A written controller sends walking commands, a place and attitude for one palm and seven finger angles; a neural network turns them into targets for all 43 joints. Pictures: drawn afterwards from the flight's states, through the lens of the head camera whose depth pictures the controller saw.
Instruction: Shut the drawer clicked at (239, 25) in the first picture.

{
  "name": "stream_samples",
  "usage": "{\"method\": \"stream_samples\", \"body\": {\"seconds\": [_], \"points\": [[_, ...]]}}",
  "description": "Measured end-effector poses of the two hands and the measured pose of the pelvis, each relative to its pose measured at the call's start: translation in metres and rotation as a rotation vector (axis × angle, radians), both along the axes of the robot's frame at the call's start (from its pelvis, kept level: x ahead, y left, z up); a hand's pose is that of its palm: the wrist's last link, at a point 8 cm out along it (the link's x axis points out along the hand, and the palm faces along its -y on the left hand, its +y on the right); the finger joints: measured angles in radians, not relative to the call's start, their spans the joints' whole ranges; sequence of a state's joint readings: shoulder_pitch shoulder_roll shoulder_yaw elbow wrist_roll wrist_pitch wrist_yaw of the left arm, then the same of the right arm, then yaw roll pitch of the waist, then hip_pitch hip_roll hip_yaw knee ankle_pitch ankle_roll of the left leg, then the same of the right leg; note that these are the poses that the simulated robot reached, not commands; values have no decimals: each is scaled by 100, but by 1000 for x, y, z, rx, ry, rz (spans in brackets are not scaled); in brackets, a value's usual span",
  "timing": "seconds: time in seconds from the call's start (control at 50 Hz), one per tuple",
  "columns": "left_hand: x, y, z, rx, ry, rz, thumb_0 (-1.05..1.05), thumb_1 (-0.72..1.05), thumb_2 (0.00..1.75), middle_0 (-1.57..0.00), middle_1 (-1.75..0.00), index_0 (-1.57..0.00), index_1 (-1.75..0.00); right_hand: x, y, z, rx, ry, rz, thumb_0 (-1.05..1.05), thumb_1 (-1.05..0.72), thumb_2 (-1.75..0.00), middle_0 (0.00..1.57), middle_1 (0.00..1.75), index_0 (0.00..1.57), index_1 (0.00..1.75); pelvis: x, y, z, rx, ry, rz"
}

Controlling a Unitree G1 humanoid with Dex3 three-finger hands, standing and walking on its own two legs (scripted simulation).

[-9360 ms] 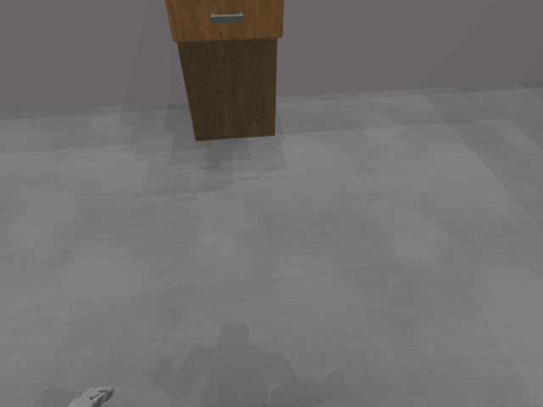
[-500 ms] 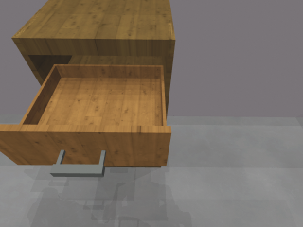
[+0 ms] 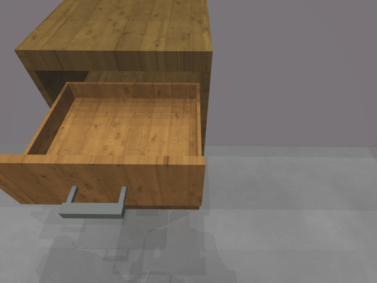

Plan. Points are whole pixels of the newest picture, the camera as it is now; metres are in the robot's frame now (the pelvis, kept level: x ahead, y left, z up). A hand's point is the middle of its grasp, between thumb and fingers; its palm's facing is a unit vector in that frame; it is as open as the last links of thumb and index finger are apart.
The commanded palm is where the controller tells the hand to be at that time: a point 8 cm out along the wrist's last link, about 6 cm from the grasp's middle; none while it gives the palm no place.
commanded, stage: look again from close up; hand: left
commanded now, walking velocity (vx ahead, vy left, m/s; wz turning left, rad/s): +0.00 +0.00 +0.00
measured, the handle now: (96, 200) +0.27 +0.21 +0.03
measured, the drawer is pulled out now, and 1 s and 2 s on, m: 0.30 0.29 0.29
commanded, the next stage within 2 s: raise the hand and make a fist in 0.28 s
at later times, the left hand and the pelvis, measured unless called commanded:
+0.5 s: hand out of the picture +0.10 +0.19 -0.09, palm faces +0.26 -0.94 -0.24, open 7.2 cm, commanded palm +0.08 +0.22 -0.05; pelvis -0.01 -0.01 +0.00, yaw +2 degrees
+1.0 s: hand out of the picture +0.12 +0.15 +0.02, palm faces +0.05 -1.00 -0.07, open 4.9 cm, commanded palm +0.07 +0.21 +0.02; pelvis -0.03 -0.03 -0.06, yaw +6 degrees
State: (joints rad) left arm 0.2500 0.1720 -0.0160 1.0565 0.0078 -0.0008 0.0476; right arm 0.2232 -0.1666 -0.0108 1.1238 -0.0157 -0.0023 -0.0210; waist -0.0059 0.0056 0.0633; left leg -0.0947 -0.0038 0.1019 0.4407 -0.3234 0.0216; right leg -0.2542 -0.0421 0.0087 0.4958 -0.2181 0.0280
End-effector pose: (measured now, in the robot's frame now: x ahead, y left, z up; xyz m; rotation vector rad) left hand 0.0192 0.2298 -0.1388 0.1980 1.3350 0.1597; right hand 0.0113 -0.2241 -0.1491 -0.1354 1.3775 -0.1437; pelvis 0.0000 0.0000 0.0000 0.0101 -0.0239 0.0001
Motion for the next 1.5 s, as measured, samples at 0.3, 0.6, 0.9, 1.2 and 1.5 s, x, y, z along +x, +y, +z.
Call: {"method": "stream_samples", "body": {"seconds": [0.3,0.6,0.9,1.2,1.5], "points": [[-23,-11,-2,-17,35,15,0,91,90,-20,-30,-20,-30,-27,0,1,9,45,-17,1,-91,-90,20,30,20,30,-8,-5,2,1,-3,0],[128,-8,147,19,-1057,70,2,93,90,-27,-38,-25,-39,82,-30,39,-66,-629,91,2,-91,-90,21,30,20,30,-19,-11,-12,2,44,63],[50,-13,151,20,-1396,-64,2,90,90,-55,-68,-54,-68,216,-11,65,-26,-1002,381,1,-90,-90,20,30,20,30,-31,-33,-67,-43,170,113],[83,-6,181,-35,-1250,-97,2,90,90,-85,-101,-85,-101,151,-3,28,34,-768,148,2,-90,-90,21,30,20,30,-12,-27,-49,-28,160,84],[77,-12,217,-36,-1342,-164,2,90,90,-115,-133,-115,-133,192,5,72,4,-986,211,2,-90,-90,20,30,20,30,-6,-13,-42,-39,116,86]]}}
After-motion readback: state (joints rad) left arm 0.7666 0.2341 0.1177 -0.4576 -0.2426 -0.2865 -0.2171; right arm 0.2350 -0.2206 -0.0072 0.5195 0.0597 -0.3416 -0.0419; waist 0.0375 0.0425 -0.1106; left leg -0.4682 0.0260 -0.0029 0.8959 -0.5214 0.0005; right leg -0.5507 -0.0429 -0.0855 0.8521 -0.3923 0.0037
